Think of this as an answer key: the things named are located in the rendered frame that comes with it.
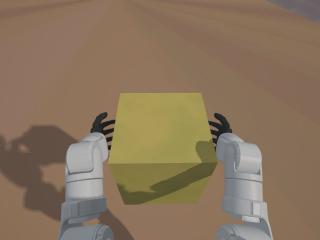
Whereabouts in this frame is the robot left hand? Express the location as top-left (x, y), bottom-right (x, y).
top-left (90, 112), bottom-right (116, 150)

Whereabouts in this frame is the left robot forearm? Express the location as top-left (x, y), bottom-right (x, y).
top-left (57, 132), bottom-right (110, 240)

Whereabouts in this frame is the robot right upper arm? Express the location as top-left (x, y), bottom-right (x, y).
top-left (215, 223), bottom-right (271, 240)

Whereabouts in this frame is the robot right hand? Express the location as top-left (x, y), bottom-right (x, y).
top-left (208, 113), bottom-right (232, 152)

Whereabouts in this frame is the right robot forearm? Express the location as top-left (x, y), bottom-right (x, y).
top-left (216, 133), bottom-right (273, 240)

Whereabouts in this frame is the robot left upper arm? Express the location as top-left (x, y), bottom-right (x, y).
top-left (60, 223), bottom-right (114, 240)

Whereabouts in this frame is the carton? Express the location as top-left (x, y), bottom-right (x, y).
top-left (108, 93), bottom-right (218, 205)

